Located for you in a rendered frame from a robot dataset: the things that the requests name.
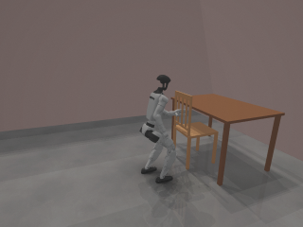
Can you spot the right robot upper arm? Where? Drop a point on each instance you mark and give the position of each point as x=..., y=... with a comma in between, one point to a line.
x=160, y=106

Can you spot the robot left hand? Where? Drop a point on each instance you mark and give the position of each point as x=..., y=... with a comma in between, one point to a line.
x=177, y=112

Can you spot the robot left foot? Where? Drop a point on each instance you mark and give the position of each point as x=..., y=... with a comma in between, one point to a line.
x=151, y=169

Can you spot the robot right forearm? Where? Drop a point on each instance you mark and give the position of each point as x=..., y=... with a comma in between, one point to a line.
x=161, y=127

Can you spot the robot right hand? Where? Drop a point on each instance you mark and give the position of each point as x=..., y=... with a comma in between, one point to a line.
x=168, y=143

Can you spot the right robot shin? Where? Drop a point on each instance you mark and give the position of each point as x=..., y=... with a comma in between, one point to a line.
x=168, y=162

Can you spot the robot left forearm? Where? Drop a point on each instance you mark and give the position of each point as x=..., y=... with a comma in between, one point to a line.
x=166, y=113

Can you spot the chair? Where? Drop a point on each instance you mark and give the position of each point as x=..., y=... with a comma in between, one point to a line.
x=191, y=130

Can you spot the table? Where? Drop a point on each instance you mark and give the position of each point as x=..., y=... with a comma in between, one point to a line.
x=231, y=111

